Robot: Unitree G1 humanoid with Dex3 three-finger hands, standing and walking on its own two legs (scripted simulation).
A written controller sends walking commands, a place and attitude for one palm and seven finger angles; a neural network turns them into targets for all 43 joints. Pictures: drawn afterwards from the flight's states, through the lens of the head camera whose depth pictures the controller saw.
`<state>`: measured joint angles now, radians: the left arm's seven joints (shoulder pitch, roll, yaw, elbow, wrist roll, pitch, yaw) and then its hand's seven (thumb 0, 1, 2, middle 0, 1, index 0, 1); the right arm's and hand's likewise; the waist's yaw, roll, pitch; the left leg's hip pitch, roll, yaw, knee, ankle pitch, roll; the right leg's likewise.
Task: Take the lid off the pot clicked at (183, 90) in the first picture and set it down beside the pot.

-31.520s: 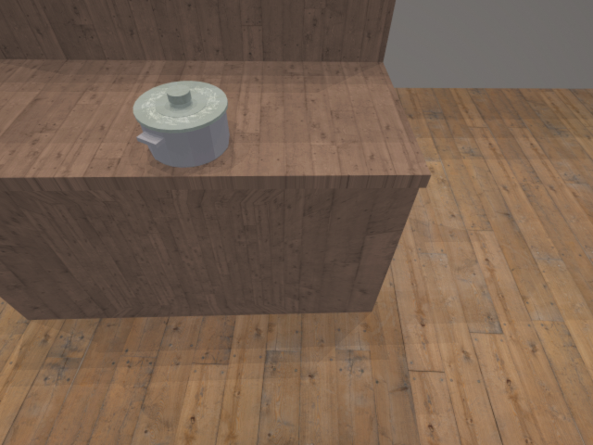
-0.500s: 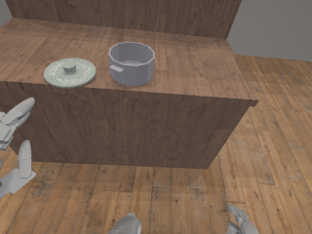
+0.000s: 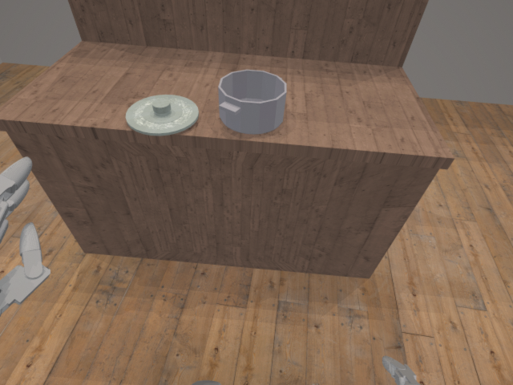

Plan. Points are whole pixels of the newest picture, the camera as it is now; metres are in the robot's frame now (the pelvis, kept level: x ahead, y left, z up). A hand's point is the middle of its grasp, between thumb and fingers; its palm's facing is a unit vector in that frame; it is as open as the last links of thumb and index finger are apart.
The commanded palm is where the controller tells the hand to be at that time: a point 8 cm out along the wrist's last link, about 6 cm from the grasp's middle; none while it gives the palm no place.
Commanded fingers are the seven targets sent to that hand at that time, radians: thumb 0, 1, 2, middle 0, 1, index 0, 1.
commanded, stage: stop stepping back and stand still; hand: left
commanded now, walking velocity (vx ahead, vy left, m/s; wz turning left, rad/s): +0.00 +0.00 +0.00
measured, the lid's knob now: (161, 106) +0.79 +0.33 +0.00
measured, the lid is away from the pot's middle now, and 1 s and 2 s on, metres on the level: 0.26 0.26 0.26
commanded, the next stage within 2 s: let the arm hang, fingers relaxed in 1.12 s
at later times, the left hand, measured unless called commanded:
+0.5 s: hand out of the picture +0.10 +0.18 -0.17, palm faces +0.09 -0.98 -0.17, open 7.0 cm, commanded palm none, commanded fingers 0.00 0.90 0.90 -0.20 -0.30 -0.20 -0.30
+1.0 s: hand out of the picture +0.12 +0.16 -0.16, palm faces +0.09 -0.97 -0.20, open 7.2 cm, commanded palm none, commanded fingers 0.00 0.90 0.90 -0.20 -0.30 -0.20 -0.30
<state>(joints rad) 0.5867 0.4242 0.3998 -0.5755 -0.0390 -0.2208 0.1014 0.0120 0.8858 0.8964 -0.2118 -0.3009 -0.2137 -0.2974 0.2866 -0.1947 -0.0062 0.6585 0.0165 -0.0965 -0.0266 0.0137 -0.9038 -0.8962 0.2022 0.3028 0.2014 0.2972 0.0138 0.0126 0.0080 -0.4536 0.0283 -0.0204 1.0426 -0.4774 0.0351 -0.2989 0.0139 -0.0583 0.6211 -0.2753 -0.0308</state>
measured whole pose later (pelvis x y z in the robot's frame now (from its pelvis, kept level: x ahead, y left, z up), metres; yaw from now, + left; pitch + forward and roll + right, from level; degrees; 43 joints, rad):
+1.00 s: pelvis +0.09 -0.02 +0.01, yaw +4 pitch +0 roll +0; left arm 0.20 0.16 0.03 1.07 0.01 0.00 0.04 0.01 0.95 0.90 -0.20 -0.30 -0.20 -0.29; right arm 0.27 -0.13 -0.04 1.06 0.00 0.01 -0.04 0.02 -0.93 -0.90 0.20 0.30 0.20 0.30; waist -0.02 0.00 0.07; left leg -0.16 0.02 0.01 0.53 -0.36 -0.01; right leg -0.17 0.02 0.02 0.52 -0.33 -0.01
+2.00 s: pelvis +0.09 -0.01 +0.02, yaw +3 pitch -1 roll -1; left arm 0.24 0.15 0.03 1.11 0.00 0.00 0.04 0.01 0.93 0.90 -0.20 -0.30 -0.20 -0.29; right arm 0.30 -0.10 -0.03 1.10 0.00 0.00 -0.05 0.01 -0.91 -0.90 0.20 0.30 0.20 0.30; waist -0.02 -0.02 0.08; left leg -0.13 0.01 0.02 0.48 -0.33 0.01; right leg -0.14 0.01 0.04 0.46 -0.30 0.01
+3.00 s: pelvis +0.08 -0.01 +0.02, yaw +3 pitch -1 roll +0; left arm 0.26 0.14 0.03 1.12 0.01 0.00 0.04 0.01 0.93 0.90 -0.20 -0.30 -0.20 -0.29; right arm 0.30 -0.09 -0.03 1.11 0.00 0.00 -0.05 0.01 -0.92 -0.90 0.20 0.30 0.20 0.30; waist -0.02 -0.01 0.08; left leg -0.14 0.01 0.03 0.47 -0.31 0.01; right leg -0.15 0.01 0.04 0.45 -0.28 0.01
